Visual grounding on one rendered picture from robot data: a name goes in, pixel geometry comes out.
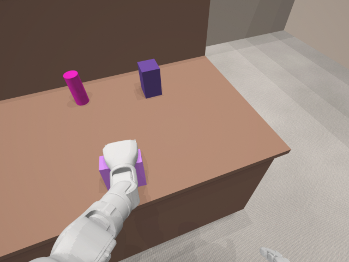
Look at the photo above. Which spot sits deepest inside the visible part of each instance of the robot left upper arm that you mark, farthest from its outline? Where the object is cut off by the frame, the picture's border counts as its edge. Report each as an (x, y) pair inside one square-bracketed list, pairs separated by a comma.
[(85, 242)]

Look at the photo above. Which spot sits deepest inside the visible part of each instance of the sponge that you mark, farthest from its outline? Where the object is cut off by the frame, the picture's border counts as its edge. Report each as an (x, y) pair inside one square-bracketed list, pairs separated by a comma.
[(105, 171)]

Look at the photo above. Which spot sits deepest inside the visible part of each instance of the robot right hand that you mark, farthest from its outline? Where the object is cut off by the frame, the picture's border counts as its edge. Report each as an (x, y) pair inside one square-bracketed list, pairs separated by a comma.
[(272, 255)]

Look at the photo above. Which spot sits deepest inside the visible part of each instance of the left robot forearm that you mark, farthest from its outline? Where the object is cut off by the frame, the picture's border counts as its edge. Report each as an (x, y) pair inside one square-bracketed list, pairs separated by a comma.
[(115, 206)]

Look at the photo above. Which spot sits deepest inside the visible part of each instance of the table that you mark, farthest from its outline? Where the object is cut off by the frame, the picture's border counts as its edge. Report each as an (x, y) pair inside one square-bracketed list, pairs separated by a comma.
[(204, 148)]

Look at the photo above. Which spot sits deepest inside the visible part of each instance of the robot left hand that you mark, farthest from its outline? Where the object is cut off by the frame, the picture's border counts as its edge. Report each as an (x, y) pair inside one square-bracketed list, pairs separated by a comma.
[(121, 152)]

